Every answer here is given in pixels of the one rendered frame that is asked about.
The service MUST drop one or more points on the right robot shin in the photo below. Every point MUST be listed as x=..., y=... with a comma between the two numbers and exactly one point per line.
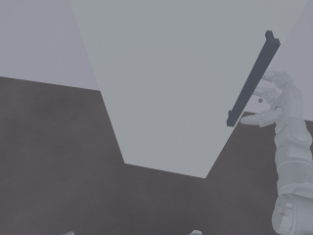
x=196, y=231

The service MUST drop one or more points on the right robot upper arm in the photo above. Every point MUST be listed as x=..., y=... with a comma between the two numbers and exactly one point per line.
x=293, y=215

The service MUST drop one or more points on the robot right hand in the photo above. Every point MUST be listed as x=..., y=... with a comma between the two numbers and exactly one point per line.
x=290, y=102

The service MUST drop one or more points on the fridge door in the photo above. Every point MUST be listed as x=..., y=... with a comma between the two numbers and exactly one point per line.
x=169, y=71

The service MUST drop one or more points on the right robot forearm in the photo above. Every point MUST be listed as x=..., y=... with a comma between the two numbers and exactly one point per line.
x=293, y=158

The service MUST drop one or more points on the handle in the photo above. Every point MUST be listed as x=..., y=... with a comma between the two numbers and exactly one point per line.
x=262, y=62

